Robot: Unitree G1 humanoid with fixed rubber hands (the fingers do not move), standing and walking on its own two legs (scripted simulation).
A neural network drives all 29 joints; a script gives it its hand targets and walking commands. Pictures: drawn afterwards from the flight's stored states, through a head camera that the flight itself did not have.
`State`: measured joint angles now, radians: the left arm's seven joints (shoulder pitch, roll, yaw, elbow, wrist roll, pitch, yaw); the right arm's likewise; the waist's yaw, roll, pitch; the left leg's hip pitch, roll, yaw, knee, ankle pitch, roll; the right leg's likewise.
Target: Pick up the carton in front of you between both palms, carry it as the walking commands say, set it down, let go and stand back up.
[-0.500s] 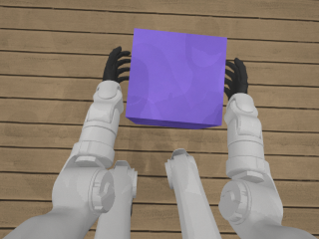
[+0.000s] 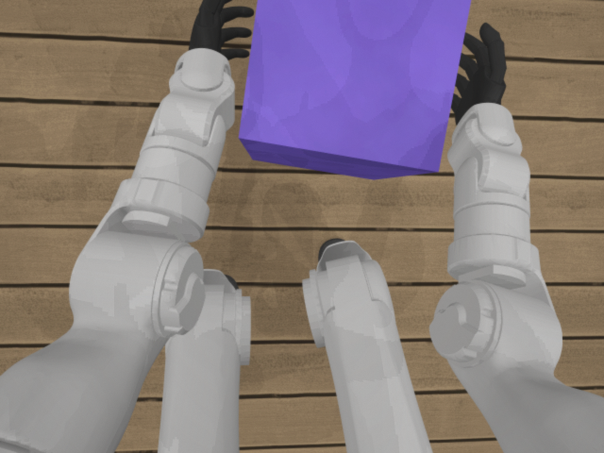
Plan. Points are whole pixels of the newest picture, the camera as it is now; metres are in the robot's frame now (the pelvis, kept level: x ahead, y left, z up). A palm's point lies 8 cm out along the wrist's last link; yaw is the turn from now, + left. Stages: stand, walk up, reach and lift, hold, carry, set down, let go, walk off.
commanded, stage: set down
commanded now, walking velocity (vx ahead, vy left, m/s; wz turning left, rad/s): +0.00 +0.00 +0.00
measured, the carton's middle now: (336, 89) +0.50 -0.14 -0.24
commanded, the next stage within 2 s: none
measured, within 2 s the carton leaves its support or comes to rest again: rests again in 1.22 s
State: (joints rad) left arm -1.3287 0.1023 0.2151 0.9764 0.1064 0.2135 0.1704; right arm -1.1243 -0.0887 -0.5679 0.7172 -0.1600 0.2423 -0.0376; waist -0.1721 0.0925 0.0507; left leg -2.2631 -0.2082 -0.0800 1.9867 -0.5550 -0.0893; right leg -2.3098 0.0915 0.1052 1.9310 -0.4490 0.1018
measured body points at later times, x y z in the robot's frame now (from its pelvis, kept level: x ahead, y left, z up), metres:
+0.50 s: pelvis +0.00 +0.01 -0.02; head +0.35 -0.03 +0.26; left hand +0.56 +0.01 -0.20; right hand +0.45 -0.28 -0.19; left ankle +0.10 +0.12 -0.39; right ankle +0.13 -0.14 -0.39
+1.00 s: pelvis +0.00 +0.01 -0.04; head +0.35 -0.03 +0.24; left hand +0.56 +0.02 -0.21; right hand +0.45 -0.28 -0.21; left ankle +0.10 +0.12 -0.39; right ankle +0.13 -0.14 -0.39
